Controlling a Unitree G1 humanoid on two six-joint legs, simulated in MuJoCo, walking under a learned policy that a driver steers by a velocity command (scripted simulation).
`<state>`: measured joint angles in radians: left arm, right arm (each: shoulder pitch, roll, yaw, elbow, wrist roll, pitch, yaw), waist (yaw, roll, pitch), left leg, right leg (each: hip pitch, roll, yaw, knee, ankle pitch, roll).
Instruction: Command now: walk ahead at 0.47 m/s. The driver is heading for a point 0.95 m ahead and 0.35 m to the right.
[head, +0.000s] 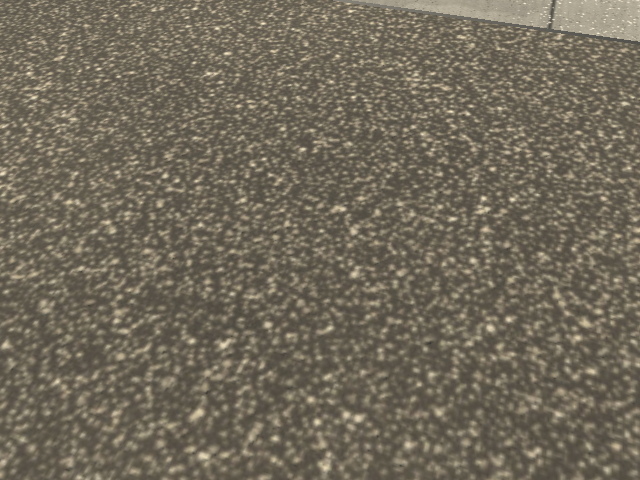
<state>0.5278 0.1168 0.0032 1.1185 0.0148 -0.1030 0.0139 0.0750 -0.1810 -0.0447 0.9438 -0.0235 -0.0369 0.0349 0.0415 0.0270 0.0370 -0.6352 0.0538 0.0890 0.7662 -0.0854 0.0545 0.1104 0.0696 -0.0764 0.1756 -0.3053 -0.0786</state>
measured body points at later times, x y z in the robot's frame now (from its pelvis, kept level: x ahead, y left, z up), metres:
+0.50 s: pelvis +0.29 +0.03 +0.00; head +0.31 +0.03 +0.45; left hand +0.43 +0.24 -0.14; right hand +0.20 -0.19 -0.14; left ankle +0.22 +0.08 -0.74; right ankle +0.42 -0.13 -0.68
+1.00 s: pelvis +0.56 -0.06 +0.01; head +0.58 -0.09 +0.45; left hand +0.65 +0.19 -0.12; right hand +0.62 -0.35 -0.11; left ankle +0.75 +0.06 -0.66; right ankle +0.49 -0.07 -0.74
